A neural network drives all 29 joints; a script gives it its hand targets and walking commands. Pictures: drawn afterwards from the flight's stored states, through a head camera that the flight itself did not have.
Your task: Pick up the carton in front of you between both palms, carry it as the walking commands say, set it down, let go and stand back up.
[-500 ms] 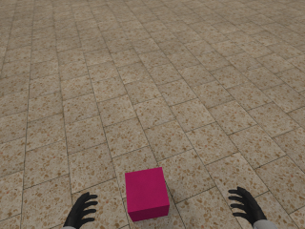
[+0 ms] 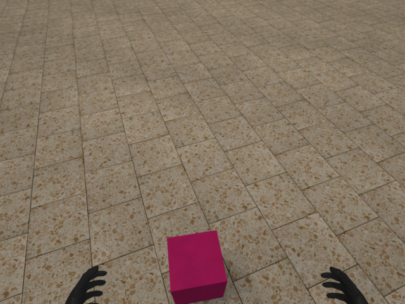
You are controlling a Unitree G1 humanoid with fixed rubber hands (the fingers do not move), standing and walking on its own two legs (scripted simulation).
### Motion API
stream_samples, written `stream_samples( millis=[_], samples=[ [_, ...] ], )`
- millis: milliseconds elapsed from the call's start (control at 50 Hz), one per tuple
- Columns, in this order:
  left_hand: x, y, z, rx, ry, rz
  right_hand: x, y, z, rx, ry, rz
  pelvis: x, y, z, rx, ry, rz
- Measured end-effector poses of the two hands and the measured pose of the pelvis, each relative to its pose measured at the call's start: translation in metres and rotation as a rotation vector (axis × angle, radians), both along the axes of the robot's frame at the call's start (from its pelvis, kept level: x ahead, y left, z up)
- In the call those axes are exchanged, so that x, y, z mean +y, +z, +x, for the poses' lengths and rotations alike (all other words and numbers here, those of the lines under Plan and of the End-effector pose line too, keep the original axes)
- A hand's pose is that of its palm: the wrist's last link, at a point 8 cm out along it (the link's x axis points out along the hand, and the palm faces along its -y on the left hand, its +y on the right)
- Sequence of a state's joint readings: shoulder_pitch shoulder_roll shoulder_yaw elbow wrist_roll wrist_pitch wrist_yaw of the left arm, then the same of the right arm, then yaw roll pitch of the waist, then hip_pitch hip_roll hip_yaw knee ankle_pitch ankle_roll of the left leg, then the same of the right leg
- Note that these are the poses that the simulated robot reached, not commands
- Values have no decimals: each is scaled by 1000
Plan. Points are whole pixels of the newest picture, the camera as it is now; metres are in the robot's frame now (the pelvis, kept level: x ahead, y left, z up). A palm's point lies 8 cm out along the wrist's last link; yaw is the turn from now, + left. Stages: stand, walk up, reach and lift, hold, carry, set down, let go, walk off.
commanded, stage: stand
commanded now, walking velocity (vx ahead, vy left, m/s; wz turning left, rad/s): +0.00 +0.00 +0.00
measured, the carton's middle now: (195, 268) +0.39 +0.05 -0.64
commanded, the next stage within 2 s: none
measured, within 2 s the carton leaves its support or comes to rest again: neither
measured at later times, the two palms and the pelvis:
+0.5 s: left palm out of the picture +0.12 +0.30 -0.10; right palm out of the picture +0.11 -0.28 -0.08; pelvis +0.00 +0.01 +0.00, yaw -1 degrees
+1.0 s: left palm out of the picture +0.08 +0.31 -0.10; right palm out of the picture +0.08 -0.30 -0.09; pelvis -0.01 +0.01 +0.01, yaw +0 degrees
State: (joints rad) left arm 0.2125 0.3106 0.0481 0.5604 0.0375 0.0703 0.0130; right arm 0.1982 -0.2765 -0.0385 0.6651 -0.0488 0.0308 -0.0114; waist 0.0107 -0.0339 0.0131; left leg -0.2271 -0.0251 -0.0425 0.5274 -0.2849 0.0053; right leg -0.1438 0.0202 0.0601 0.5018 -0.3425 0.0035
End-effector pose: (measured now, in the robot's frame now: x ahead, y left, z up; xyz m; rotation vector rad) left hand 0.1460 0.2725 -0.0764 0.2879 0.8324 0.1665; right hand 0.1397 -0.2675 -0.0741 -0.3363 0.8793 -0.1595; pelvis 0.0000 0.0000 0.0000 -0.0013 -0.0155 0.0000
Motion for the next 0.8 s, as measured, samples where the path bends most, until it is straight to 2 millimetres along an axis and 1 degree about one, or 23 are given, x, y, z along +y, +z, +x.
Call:
stream_samples(
  millis=[100, 220, 360, 480, 800],
  samples=[
    [15, -12, -12, 58, 5, 17, -15, 3, -6, 27, -28, -52, 5, 0, 2, 11, -5, -3],
    [21, -19, -18, 101, -3, 24, -16, 2, -8, 43, -44, -62, 10, 1, 5, 12, -11, -4],
    [25, -20, -19, 124, -10, 34, -12, -5, -15, 75, -55, -47, 12, 2, 6, 5, -13, -2],
    [28, -19, -23, 141, -7, 45, -14, -9, -23, 105, -66, -42, 12, 4, 5, -2, -13, -1],
    [31, -21, -50, 203, 15, 54, -27, -11, -46, 163, -82, -51, 8, 7, -5, -20, -9, 0]
  ],
)
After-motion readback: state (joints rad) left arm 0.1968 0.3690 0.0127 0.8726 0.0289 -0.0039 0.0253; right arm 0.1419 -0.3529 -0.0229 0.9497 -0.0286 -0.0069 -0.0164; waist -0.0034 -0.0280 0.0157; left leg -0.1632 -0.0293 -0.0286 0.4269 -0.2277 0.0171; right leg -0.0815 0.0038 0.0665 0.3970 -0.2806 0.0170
